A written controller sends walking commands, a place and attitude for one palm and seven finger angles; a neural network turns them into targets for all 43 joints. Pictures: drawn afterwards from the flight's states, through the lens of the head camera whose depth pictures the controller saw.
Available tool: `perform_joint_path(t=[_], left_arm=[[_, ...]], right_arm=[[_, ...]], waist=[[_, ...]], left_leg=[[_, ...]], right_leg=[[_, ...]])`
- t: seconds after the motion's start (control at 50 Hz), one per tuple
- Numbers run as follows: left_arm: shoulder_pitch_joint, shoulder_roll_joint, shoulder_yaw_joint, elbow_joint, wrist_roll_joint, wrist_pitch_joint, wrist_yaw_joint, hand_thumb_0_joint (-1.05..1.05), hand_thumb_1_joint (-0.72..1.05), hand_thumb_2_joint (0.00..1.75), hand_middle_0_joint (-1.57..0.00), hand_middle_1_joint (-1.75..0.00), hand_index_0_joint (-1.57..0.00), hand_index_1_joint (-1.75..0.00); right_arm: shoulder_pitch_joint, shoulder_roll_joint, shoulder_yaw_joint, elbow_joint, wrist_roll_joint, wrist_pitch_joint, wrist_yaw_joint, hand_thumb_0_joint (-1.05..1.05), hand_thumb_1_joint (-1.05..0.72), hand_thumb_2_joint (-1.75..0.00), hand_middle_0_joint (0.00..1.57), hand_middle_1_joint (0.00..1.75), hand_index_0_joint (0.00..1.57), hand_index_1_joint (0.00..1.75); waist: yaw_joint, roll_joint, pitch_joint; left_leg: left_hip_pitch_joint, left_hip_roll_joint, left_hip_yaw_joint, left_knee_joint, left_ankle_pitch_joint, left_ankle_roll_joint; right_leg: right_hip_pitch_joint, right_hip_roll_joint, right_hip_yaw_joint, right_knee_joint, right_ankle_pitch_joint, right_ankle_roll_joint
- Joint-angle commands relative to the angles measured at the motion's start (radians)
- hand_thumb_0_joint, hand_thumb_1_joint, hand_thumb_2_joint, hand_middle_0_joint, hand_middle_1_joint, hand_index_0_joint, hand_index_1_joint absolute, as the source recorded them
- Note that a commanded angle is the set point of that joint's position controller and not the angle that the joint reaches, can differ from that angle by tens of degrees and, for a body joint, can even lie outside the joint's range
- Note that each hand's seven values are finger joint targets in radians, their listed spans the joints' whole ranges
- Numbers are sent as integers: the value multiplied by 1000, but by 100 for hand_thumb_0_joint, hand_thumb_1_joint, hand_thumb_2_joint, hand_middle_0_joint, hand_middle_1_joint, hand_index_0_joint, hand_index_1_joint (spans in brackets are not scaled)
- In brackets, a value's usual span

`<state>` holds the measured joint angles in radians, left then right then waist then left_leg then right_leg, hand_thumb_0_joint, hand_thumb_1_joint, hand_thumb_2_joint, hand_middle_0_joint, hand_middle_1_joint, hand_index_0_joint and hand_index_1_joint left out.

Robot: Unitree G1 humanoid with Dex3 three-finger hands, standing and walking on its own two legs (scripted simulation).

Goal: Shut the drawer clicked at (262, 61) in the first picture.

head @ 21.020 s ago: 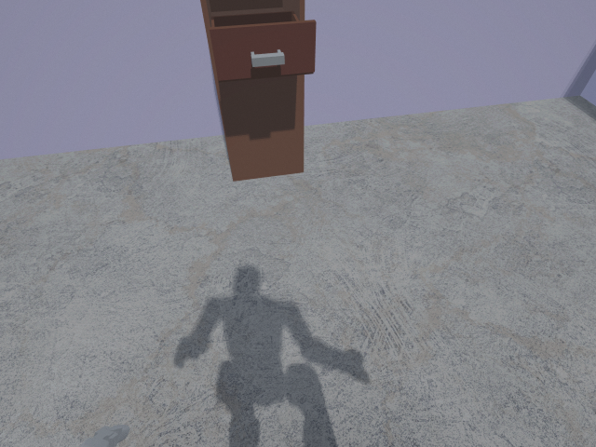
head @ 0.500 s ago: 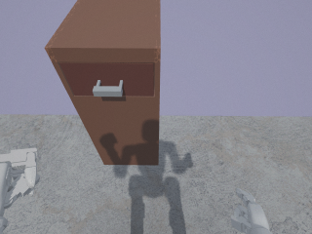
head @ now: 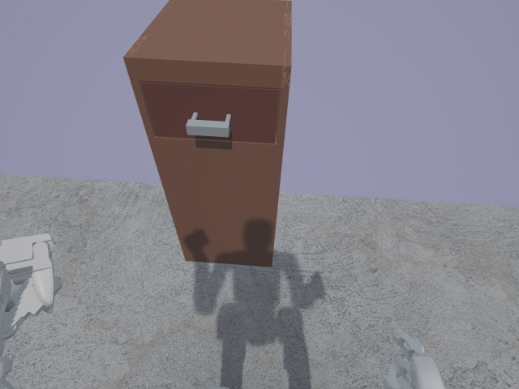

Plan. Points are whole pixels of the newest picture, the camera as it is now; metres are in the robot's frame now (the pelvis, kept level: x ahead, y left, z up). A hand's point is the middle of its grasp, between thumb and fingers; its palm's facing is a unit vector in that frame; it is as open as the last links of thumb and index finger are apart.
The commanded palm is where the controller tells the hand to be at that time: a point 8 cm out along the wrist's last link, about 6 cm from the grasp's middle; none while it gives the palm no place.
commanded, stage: step back with the hand held close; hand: left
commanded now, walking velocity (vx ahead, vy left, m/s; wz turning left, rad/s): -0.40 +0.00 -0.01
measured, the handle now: (210, 122) +0.70 +0.18 +0.01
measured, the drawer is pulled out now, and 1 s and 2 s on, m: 0.00 0.00 0.00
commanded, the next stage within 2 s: stop stepping back and stand still in 0.26 s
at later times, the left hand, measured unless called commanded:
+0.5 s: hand (36, 363) +0.11 +0.20 +0.18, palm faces +0.25 -0.83 -0.49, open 3.2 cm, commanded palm +0.05 +0.25 +0.19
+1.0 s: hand out of the picture +0.06 +0.22 +0.19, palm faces +0.28 -0.84 -0.46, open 3.3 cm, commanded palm +0.01 +0.28 +0.19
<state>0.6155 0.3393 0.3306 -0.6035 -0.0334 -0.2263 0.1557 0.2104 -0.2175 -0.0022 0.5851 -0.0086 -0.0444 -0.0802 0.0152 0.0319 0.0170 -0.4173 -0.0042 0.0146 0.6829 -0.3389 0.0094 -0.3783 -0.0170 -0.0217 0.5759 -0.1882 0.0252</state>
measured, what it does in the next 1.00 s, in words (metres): walks backwards: right foot, then left foot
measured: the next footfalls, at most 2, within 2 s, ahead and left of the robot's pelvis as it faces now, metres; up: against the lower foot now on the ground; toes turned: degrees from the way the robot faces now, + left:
right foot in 0.30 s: -0.09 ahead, -0.10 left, +0.00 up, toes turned +2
left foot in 0.42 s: +0.06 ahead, +0.07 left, +0.00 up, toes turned -1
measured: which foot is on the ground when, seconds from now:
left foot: down 0.00-0.34, up 0.36-0.40, down 0.42-0.60, up 0.62-0.70, down 0.72-1.00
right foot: down 0.00-0.02, up 0.04-0.28, down 0.30-1.00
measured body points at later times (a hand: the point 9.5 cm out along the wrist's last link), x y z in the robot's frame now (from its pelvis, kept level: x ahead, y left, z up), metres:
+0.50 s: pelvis -0.09 -0.02 +0.01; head -0.08 -0.01 +0.46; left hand +0.09 +0.25 +0.21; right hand +0.06 -0.27 -0.07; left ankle +0.02 +0.08 -0.72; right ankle -0.17 -0.14 -0.72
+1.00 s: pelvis -0.13 +0.00 +0.02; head -0.13 +0.01 +0.47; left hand +0.04 +0.27 +0.21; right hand +0.01 -0.21 -0.07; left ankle -0.05 +0.08 -0.72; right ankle -0.15 -0.10 -0.72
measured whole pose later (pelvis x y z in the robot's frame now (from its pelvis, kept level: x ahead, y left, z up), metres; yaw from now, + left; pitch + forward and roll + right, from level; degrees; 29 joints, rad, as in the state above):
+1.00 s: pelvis -0.13 +0.00 +0.02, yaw -2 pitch +0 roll -1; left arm 0.68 0.41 0.36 -0.64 -0.04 -0.21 0.15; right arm 0.24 -0.13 0.06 0.59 -0.02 -0.12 -0.05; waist -0.03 -0.01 0.00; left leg -0.34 -0.03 0.02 0.44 -0.12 0.04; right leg -0.20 0.03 -0.04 0.45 -0.31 -0.03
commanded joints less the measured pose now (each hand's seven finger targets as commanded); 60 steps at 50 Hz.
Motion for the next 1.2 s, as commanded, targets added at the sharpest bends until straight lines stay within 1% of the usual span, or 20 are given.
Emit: perform_joint_path(t=[0.0, 0.06, 0.1, 0.22, 0.3, 0.36, 0.42, 0.48, 0.52, 0.58, 0.62, 0.68, 0.72, 0.78, 0.92, 1.02, 1.08, 1.12, 1.14, 1.18], left_arm=[[-109, 200, 146, -209, -1, -60, 35, 0, 90, 90, -140, -160, -140, -160], [-88, 246, 204, -203, 7, -80, 29, 0, 90, 90, -140, -160, -140, -160], [-19, 210, 188, -222, -2, -82, 30, 0, 90, 90, -140, -160, -140, -160], [53, 200, 151, -287, -35, -88, 10, 0, 90, 90, -140, -160, -140, -160], [8, 299, 222, -264, -40, -129, 6, 0, 90, 90, -140, -160, -140, -160], [33, 274, 218, -188, -49, -109, 0, 0, 90, 90, -140, -160, -140, -160], [97, 238, 200, -157, -53, -60, -10, 0, 90, 90, -140, -160, -140, -160], [100, 227, 180, -136, -51, -46, -10, 0, 90, 90, -140, -160, -140, -160], [77, 214, 164, -145, -51, -40, -9, 0, 90, 90, -140, -160, -140, -160], [27, 207, 133, -138, -38, -32, 2, 0, 90, 90, -140, -160, -140, -160], [-33, 188, 103, -134, -21, -25, 11, 0, 90, 90, -140, -160, -140, -160], [-165, 190, 93, -119, -7, -22, 17, 0, 90, 90, -140, -160, -140, -160], [-178, 185, 103, -124, 1, -34, 21, 0, 90, 90, -140, -160, -140, -160], [-185, 217, 129, -217, 5, -58, 21, 0, 90, 90, -140, -160, -140, -160], [130, 174, 123, -202, -11, -23, 13, 0, 90, 90, -140, -160, -140, -160], [5, 199, 153, -140, -23, -2, 20, 0, 90, 90, -140, -160, -140, -160], [-23, 179, 135, -117, -18, 2, 25, 0, 90, 90, -140, -160, -140, -160], [-37, 180, 129, -134, -12, -17, 24, 0, 90, 90, -140, -160, -140, -160], [-114, -21, -241, 670, 88, 140, -131, 0, 90, 90, -140, -160, -140, -160], [-107, -89, -220, 680, 69, 240, -141, 0, 90, 90, -132, -151, -132, -151]], right_arm=[[-107, -144, -41, -178, 0, -69, -32, 0, -90, -90, 20, 30, 20, 30], [-88, -99, -61, -159, -13, -95, -10, 0, -90, -90, 20, 30, 20, 30], [-93, -102, -69, -161, -13, -105, 10, 0, -90, -90, 20, 30, 20, 30], [-83, -108, -52, -119, -19, -123, 36, 0, -90, -90, 20, 30, 20, 30], [-86, -78, -40, -104, -10, -83, 21, 0, -90, -90, 20, 30, 20, 30], [-107, -103, -59, -129, 15, -76, 4, 0, -90, -90, 20, 30, 20, 30], [-111, -108, -48, -156, 22, -53, -8, 0, -90, -90, 20, 30, 20, 30], [-105, -114, -39, -160, 21, -61, -8, 0, -90, -90, 20, 30, 20, 30], [-119, -112, -40, -168, 17, -63, -8, 0, -90, -90, 20, 30, 20, 30], [-112, -117, -57, -147, 15, -55, -16, 0, -90, -90, 20, 30, 20, 30], [-101, -119, -58, -125, 10, -55, -13, 0, -90, -90, 20, 30, 20, 30], [-92, -122, -43, -109, 12, -81, -27, 0, -90, -90, 20, 30, 20, 30], [-83, -138, -39, -121, 10, -105, -32, 0, -90, -90, 20, 30, 20, 30], [-68, -88, -23, -119, -7, -138, -21, 0, -90, -90, 20, 30, 20, 30], [-84, -91, -22, -145, -3, -120, 21, 0, -90, -90, 20, 30, 20, 30], [-74, -94, -40, -111, 1, -58, 11, 0, -90, -90, 20, 30, 20, 30], [-84, -95, -28, -110, 10, -71, 2, 0, -90, -90, 20, 30, 20, 30], [-84, -106, -26, -107, 10, -87, -9, 0, -90, -90, 20, 30, 20, 30], [-57, -252, -83, 134, -3, -119, 93, 0, -90, -90, 20, 30, 20, 30], [11, -153, -62, 103, -2, -44, 79, 0, -90, -90, 20, 30, 20, 30]], waist=[[-32, 253, 14], [-26, 183, -76], [-15, 95, -109], [-15, 229, -176], [-24, -104, -198], [-27, -230, -246], [-24, 3, -229], [-21, 102, -162], [-25, 55, -72], [-39, -122, 15], [-45, -158, 51], [-61, -52, 93], [-41, 179, 92], [-33, 244, 6], [-23, 115, -122], [-38, -196, -24], [-46, -145, -26], [-32, 17, -43], [-66, 84, -5], [-42, 94, -40]], left_leg=[[-157, 264, -396, -528, -311, 108], [-177, 336, -456, -568, -297, 166], [-51, 295, -338, -455, -99, 167], [104, 197, -210, -433, 43, 64], [266, 61, -4, -88, 199, -22], [243, 20, 32, -42, 228, -11], [363, 85, -24, -191, 634, 31], [300, 125, -115, -280, 328, 48], [190, 91, -113, -351, -19, 14], [270, 3, -24, 14, 38, -25], [222, 21, -45, 149, 70, -18], [222, 54, -69, -130, 53, 1], [150, 160, -298, -425, -138, 53], [145, 250, -494, -597, -260, 60], [44, 117, -144, -460, -155, 12], [73, 23, -37, 85, 9, -12], [155, 48, -38, -125, 87, 11], [228, 98, -105, -292, 199, 37], [152, 157, -233, -121, 490, 73], [132, 195, -249, -197, 653, 128]], right_leg=[[45, 68, 13, 214, -232, 2], [57, 86, 106, 588, -263, -9], [23, 61, 97, 458, -273, -15], [178, 81, -15, -142, -243, -39], [34, -152, 147, -310, 271, -82], [122, -134, 71, -174, 602, -13], [113, -28, 12, -100, 378, 10], [83, 12, 14, -170, -30, -4], [76, 7, 27, -265, -267, -41], [-212, -156, 207, -439, -573, -136], [-249, -228, 225, -430, -510, -175], [-151, -107, 67, -256, -367, -94], [-33, 24, 16, -56, -262, -30], [2, 42, 61, 211, -274, -24], [322, 49, -34, -188, -174, -52], [-11, -250, 315, -418, -473, -203], [40, -168, 168, -280, -229, -139], [84, -52, 56, -139, -75, -62], [-62, -70, -17, 130, 110, -30], [-10, -23, -5, 186, -184, -14]])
